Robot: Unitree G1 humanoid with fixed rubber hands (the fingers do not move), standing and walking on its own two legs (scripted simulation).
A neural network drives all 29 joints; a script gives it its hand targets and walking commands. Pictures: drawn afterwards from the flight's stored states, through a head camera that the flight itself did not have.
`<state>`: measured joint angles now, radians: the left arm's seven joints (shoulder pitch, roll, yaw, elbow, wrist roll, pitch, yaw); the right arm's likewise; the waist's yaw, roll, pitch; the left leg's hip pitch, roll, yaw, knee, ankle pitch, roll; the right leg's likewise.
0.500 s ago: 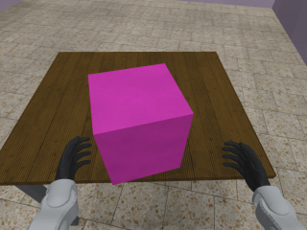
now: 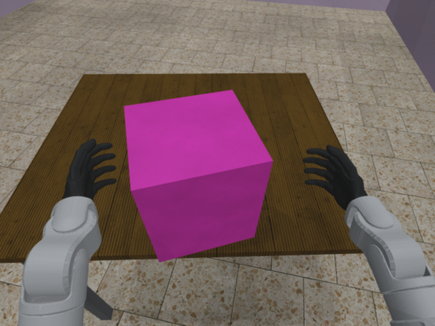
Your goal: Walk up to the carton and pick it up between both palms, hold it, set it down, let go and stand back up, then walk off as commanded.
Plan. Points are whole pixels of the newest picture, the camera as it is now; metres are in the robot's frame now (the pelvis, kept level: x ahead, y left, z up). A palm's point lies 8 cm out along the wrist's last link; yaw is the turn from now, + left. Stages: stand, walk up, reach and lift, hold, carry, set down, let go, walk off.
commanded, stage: reach and lift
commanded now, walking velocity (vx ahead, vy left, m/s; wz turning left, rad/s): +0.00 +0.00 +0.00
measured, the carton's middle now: (195, 177) +0.41 +0.05 +0.05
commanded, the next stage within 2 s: none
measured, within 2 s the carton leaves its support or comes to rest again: neither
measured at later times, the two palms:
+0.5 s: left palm (77, 152) +0.34 +0.21 +0.19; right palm (340, 142) +0.39 -0.20 +0.17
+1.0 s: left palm (79, 118) +0.39 +0.22 +0.22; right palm (322, 101) +0.45 -0.17 +0.21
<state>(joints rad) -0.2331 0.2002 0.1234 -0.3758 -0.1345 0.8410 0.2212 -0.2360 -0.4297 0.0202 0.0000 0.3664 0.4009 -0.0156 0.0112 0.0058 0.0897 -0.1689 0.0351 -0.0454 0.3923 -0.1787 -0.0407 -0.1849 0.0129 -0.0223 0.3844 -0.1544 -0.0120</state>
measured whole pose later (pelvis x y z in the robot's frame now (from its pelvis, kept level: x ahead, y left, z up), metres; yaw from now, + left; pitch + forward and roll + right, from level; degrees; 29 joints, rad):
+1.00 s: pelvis +0.01 +0.00 +0.00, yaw +0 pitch -2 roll +0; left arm -0.81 0.20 0.20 0.08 -0.13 0.91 0.22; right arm -0.91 -0.48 0.09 0.59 0.41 0.47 -0.02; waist 0.07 0.01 0.08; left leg -0.17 0.04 -0.05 0.39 -0.19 -0.04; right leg -0.18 0.01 -0.02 0.38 -0.16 -0.01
